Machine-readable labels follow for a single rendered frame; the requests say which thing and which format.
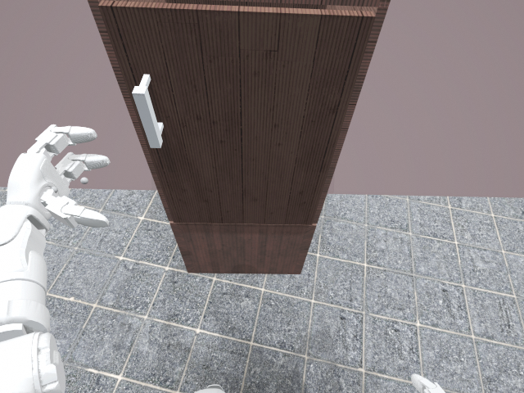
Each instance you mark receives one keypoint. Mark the left robot forearm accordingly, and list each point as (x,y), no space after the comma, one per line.
(23,272)

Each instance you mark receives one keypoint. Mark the left robot shin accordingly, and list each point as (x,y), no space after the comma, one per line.
(215,386)

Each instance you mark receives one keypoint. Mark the left robot hand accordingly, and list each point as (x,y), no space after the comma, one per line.
(33,175)

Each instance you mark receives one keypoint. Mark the cupboard door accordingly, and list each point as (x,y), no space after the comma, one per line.
(252,100)

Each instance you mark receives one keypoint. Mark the right robot hand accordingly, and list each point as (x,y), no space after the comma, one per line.
(425,386)

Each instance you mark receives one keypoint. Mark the handle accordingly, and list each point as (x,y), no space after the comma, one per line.
(146,112)

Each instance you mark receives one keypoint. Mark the robot left upper arm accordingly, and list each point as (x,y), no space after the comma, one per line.
(31,364)

